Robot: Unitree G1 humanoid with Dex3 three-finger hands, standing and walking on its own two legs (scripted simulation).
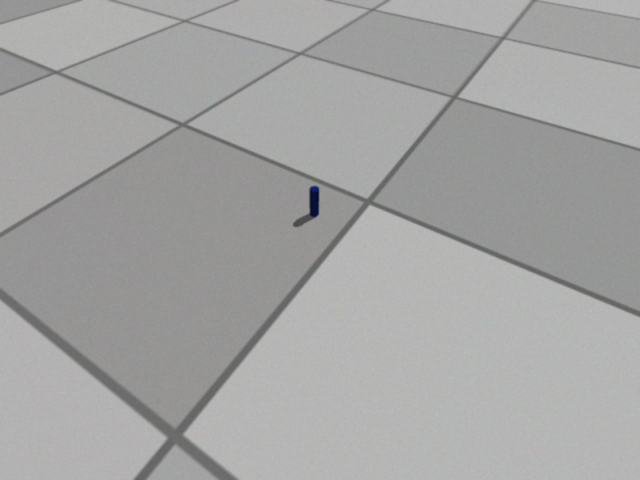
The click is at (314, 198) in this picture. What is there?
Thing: slim round
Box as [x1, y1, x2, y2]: [310, 186, 318, 216]
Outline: 310,187 310,214 312,216 315,216 318,214 318,188 316,186
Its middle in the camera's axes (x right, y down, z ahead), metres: -0.02 -0.17 +1.76
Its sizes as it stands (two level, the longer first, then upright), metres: 0.041 0.041 0.151
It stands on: the floor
